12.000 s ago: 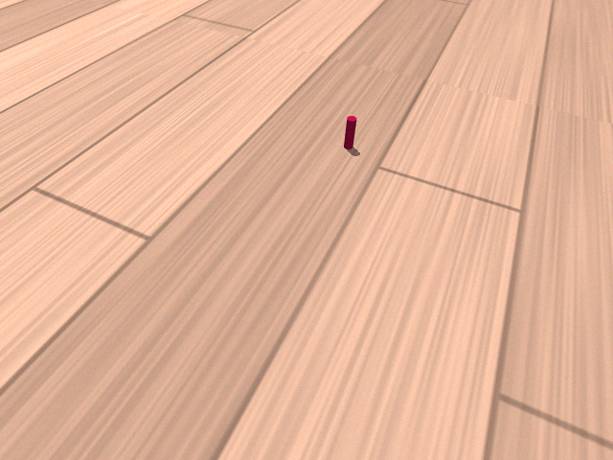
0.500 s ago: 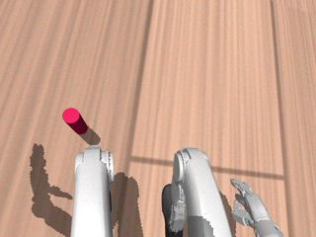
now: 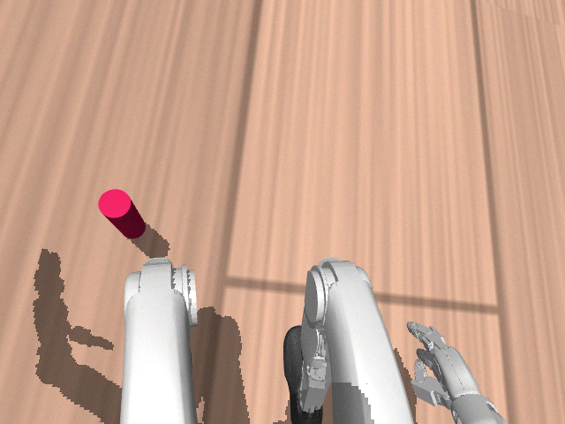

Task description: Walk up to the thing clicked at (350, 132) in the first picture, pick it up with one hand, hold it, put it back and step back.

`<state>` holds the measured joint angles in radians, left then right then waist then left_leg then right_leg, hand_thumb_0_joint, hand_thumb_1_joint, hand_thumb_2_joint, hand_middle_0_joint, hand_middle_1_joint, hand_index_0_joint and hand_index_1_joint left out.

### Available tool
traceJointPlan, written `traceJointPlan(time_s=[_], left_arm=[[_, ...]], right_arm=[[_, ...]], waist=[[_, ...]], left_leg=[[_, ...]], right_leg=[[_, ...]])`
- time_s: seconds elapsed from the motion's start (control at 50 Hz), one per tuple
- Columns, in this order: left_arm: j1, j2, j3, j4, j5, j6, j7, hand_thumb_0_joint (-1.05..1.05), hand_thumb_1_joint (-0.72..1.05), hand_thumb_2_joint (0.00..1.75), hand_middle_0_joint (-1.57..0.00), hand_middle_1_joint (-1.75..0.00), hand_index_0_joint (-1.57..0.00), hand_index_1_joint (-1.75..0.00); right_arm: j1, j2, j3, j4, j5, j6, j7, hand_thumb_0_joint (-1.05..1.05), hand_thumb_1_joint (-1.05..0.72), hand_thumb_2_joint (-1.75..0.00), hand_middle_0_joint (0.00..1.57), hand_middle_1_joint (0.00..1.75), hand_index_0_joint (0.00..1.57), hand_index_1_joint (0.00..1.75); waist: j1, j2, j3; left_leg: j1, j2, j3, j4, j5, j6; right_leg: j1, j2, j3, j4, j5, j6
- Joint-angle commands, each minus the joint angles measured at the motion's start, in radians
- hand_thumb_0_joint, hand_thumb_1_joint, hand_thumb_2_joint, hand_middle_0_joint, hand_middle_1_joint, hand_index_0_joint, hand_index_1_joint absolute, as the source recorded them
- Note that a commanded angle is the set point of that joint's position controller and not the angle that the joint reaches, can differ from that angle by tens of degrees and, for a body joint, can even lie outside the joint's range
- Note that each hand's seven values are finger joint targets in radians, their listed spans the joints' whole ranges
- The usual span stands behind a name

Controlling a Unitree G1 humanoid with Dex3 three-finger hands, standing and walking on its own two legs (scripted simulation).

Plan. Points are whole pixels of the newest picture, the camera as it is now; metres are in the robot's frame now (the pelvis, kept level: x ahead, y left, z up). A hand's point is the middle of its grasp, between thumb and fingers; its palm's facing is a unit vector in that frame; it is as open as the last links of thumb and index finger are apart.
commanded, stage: go down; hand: left
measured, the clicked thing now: (125, 216) +0.43 +0.25 -0.29
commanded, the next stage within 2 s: none
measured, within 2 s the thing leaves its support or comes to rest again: neither
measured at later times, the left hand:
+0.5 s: hand out of the picture +0.36 +0.45 +0.01, palm faces +0.19 -0.98 -0.05, open 17.4 cm
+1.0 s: hand out of the picture +0.36 +0.45 +0.02, palm faces +0.17 -0.98 -0.04, open 17.4 cm
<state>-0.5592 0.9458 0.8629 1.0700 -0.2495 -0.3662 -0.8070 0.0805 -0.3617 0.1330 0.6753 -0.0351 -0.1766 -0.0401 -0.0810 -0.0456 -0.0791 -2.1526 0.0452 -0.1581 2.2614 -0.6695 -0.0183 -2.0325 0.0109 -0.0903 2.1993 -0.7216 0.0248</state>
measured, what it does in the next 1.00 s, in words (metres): stands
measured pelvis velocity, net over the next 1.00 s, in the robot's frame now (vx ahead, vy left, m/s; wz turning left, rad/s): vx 0.00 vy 0.00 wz -0.02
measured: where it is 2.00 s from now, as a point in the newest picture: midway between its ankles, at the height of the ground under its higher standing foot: (240, 400)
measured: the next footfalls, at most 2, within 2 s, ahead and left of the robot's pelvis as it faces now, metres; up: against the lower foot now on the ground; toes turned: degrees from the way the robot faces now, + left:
none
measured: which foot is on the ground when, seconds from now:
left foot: down 0.00-1.00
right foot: down 0.00-1.00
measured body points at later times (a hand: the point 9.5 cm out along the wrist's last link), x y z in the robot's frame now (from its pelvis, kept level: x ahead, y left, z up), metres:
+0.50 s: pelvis +0.00 +0.00 +0.00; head +0.21 +0.10 +0.38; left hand +0.35 +0.50 +0.02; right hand +0.17 -0.27 -0.09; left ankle +0.09 +0.13 -0.35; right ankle +0.09 -0.13 -0.35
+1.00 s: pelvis +0.00 +0.00 -0.01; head +0.21 +0.10 +0.38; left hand +0.34 +0.50 +0.02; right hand +0.17 -0.27 -0.09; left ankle +0.09 +0.13 -0.35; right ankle +0.09 -0.13 -0.35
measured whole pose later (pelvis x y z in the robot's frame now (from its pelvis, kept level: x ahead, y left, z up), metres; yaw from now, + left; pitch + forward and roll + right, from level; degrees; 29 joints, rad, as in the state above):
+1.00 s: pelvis +0.00 +0.00 -0.01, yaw -1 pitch +30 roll -10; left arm -0.56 0.99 0.89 1.06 -0.30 -0.39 -0.87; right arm 0.06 -0.37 0.17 0.67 -0.03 -0.18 -0.05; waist -0.09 -0.06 -0.06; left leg -2.17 0.04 -0.18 2.30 -0.67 -0.01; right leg -2.04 0.02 -0.10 2.22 -0.71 0.03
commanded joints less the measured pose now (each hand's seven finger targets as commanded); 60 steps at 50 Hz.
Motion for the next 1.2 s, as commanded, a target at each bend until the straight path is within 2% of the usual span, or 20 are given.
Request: traceJointPlan(time_s=[0.0,0.12,0.24,0.32,0.34,0.44,0.54,0.58,0.64,0.68,0.72,0.76,0.8,0.86,0.94,0.98,1.0,1.02,1.06,1.18], left_arm=[[-0.145,0.437,0.064,-0.180,-0.042,-0.055,-0.008,0.00,-0.54,0.06,-0.06,-0.07,-0.05,-0.08],[-0.163,0.430,0.053,-0.216,-0.058,-0.059,-0.014,0.00,-0.54,0.05,-0.07,-0.06,-0.05,-0.07],[-0.176,0.469,0.079,-0.234,-0.057,-0.069,-0.014,0.00,-0.53,0.05,-0.07,-0.06,-0.05,-0.07],[-0.161,0.464,0.077,-0.222,-0.058,-0.068,-0.021,0.00,-0.51,0.05,-0.07,-0.06,-0.05,-0.07],[-0.160,0.443,0.065,-0.198,-0.061,-0.064,-0.025,0.00,-0.53,0.05,-0.07,-0.06,-0.05,-0.07],[-0.140,0.437,0.069,-0.183,-0.070,-0.070,-0.038,0.00,-0.52,0.06,-0.06,-0.06,-0.04,-0.07],[-0.188,0.483,0.089,-0.231,-0.084,-0.077,-0.045,0.00,-0.54,0.05,-0.07,-0.06,-0.05,-0.07],[-0.158,0.466,0.084,-0.184,-0.082,-0.074,-0.047,0.00,-0.55,0.05,-0.07,-0.05,-0.05,-0.07],[-0.173,0.491,0.090,-0.201,-0.080,-0.079,-0.046,0.00,-0.53,0.05,-0.07,-0.05,-0.04,-0.07],[-0.131,0.457,0.083,-0.170,-0.083,-0.075,-0.052,0.00,-0.51,0.05,-0.07,-0.05,-0.04,-0.07],[-0.158,0.479,0.088,-0.201,-0.086,-0.082,-0.056,0.00,-0.51,0.06,-0.06,-0.05,-0.04,-0.07],[-0.156,0.498,0.101,-0.227,-0.089,-0.085,-0.056,0.00,-0.50,0.05,-0.06,-0.05,-0.04,-0.06],[-0.158,0.477,0.092,-0.222,-0.095,-0.080,-0.061,0.00,-0.51,0.05,-0.07,-0.05,-0.04,-0.07],[-0.169,0.462,0.077,-0.202,-0.096,-0.081,-0.066,0.00,-0.50,0.05,-0.06,-0.05,-0.04,-0.06],[-0.152,0.479,0.088,-0.195,-0.094,-0.082,-0.068,0.00,-0.52,0.05,-0.07,-0.05,-0.04,-0.07],[-0.182,0.476,0.076,-0.212,-0.100,-0.084,-0.072,0.00,-0.53,0.04,-0.07,-0.05,-0.05,-0.06],[-0.178,0.460,0.070,-0.208,-0.100,-0.083,-0.075,0.00,-0.53,0.04,-0.07,-0.05,-0.05,-0.06],[-0.171,0.482,0.080,-0.211,-0.097,-0.083,-0.074,0.00,-0.52,0.05,-0.07,-0.05,-0.05,-0.06],[-0.153,0.467,0.073,-0.165,-0.096,-0.079,-0.078,0.00,-0.53,0.04,-0.07,-0.04,-0.05,-0.06],[-0.204,0.492,0.068,-0.194,-0.098,-0.084,-0.085,0.00,-0.53,0.04,-0.07,-0.04,-0.05,-0.06]], right_arm=[[0.123,-0.247,-0.082,-0.055,0.003,-0.028,-0.017,0.00,-0.91,-0.90,0.20,0.30,0.20,0.30],[0.114,-0.246,-0.086,-0.063,0.007,-0.030,-0.017,0.00,-0.91,-0.90,0.20,0.30,0.20,0.30],[0.127,-0.249,-0.077,-0.051,0.006,-0.029,-0.019,0.00,-0.91,-0.90,0.20,0.30,0.20,0.30],[0.113,-0.253,-0.076,-0.058,0.005,-0.026,-0.020,0.00,-0.91,-0.91,0.20,0.30,0.20,0.30],[0.116,-0.250,-0.076,-0.057,0.005,-0.028,-0.019,0.00,-0.91,-0.90,0.20,0.30,0.20,0.30],[0.112,-0.259,-0.072,-0.059,0.006,-0.028,-0.019,0.00,-0.91,-0.91,0.20,0.30,0.20,0.30],[0.114,-0.259,-0.068,-0.058,0.003,-0.032,-0.018,0.00,-0.91,-0.91,0.20,0.30,0.20,0.30],[0.112,-0.253,-0.062,-0.057,0.001,-0.032,-0.020,0.00,-0.91,-0.91,0.20,0.30,0.20,0.30],[0.108,-0.257,-0.063,-0.055,-0.001,-0.030,-0.021,0.00,-0.91,-0.90,0.20,0.30,0.20,0.30],[0.104,-0.258,-0.059,-0.056,-0.002,-0.031,-0.020,0.00,-0.91,-0.91,0.20,0.30,0.20,0.30],[0.103,-0.263,-0.061,-0.054,-0.001,-0.030,-0.022,0.00,-0.91,-0.91,0.20,0.30,0.20,0.30],[0.095,-0.264,-0.063,-0.060,0.002,-0.031,-0.023,0.00,-0.91,-0.91,0.20,0.30,0.20,0.30],[0.108,-0.260,-0.060,-0.059,0.004,-0.031,-0.022,0.00,-0.91,-0.90,0.20,0.30,0.20,0.30],[0.100,-0.265,-0.060,-0.054,0.002,-0.034,-0.026,0.00,-0.91,-0.90,0.20,0.30,0.20,0.30],[0.093,-0.264,-0.057,-0.059,0.003,-0.034,-0.026,0.00,-0.90,-0.90,0.20,0.30,0.20,0.30],[0.094,-0.264,-0.056,-0.061,0.002,-0.036,-0.026,0.00,-0.91,-0.90,0.20,0.30,0.20,0.30],[0.095,-0.265,-0.059,-0.057,0.003,-0.037,-0.028,0.00,-0.90,-0.90,0.20,0.30,0.20,0.30],[0.089,-0.264,-0.058,-0.060,0.005,-0.039,-0.028,0.00,-0.90,-0.90,0.20,0.30,0.20,0.30],[0.093,-0.267,-0.053,-0.058,0.006,-0.038,-0.028,0.00,-0.91,-0.90,0.20,0.30,0.20,0.30],[0.093,-0.265,-0.051,-0.063,0.002,-0.040,-0.029,0.00,-0.90,-0.90,0.20,0.30,0.20,0.30]], waist=[[0.048,0.305,-0.596],[0.048,0.303,-0.608],[0.050,0.344,-0.618],[0.055,0.351,-0.615],[0.039,0.334,-0.596],[0.042,0.343,-0.582],[0.042,0.337,-0.633],[0.034,0.297,-0.606],[0.048,0.312,-0.614],[0.042,0.307,-0.609],[0.040,0.335,-0.601],[0.057,0.354,-0.621],[0.036,0.335,-0.618],[0.027,0.344,-0.591],[0.041,0.336,-0.575],[0.026,0.327,-0.592],[0.028,0.334,-0.581],[0.036,0.342,-0.579],[0.023,0.346,-0.552],[0.022,0.338,-0.582]], left_leg=[[0.526,0.001,0.057,-0.303,0.115,0.036],[0.514,-0.001,0.064,-0.300,0.078,0.039],[0.563,0.001,0.049,-0.300,0.148,0.032],[0.573,0.002,0.044,-0.305,0.141,0.030],[0.548,0.001,0.046,-0.301,0.124,0.033],[0.563,0.003,0.032,-0.302,0.140,0.029],[0.553,0.000,0.054,-0.272,0.159,0.036],[0.516,-0.001,0.056,-0.261,0.153,0.040],[0.508,-0.002,0.062,-0.266,0.131,0.040],[0.519,-0.001,0.059,-0.261,0.157,0.039],[0.529,0.000,0.054,-0.265,0.158,0.035],[0.554,0.002,0.047,-0.278,0.146,0.033],[0.538,-0.001,0.048,-0.273,0.152,0.034],[0.540,0.001,0.044,-0.271,0.145,0.034],[0.519,0.002,0.045,-0.278,0.103,0.035],[0.512,0.000,0.050,-0.269,0.106,0.038],[0.510,0.000,0.051,-0.273,0.099,0.037],[0.519,0.001,0.045,-0.283,0.090,0.036],[0.520,0.002,0.035,-0.285,0.095,0.033],[0.502,-0.001,0.052,-0.265,0.096,0.039]], right_leg=[[0.215,0.029,-0.038,-0.213,0.137,-0.066],[0.213,0.033,-0.033,-0.230,0.112,-0.064],[0.202,0.028,-0.040,-0.201,0.156,-0.068],[0.184,0.028,-0.041,-0.199,0.149,-0.069],[0.186,0.029,-0.041,-0.206,0.138,-0.068],[0.162,0.028,-0.050,-0.186,0.149,-0.069],[0.213,0.032,-0.040,-0.199,0.161,-0.065],[0.222,0.034,-0.041,-0.204,0.160,-0.062],[0.238,0.035,-0.036,-0.209,0.145,-0.063],[0.232,0.036,-0.043,-0.200,0.166,-0.062],[0.204,0.036,-0.046,-0.190,0.162,-0.065],[0.195,0.036,-0.047,-0.184,0.151,-0.067],[0.211,0.036,-0.051,-0.189,0.157,-0.065],[0.184,0.036,-0.051,-0.187,0.157,-0.066],[0.184,0.038,-0.052,-0.187,0.129,-0.066],[0.203,0.039,-0.049,-0.196,0.132,-0.063],[0.198,0.039,-0.051,-0.194,0.130,-0.063],[0.176,0.038,-0.051,-0.187,0.120,-0.066],[0.159,0.038,-0.059,-0.179,0.123,-0.067],[0.198,0.040,-0.047,-0.196,0.127,-0.064]])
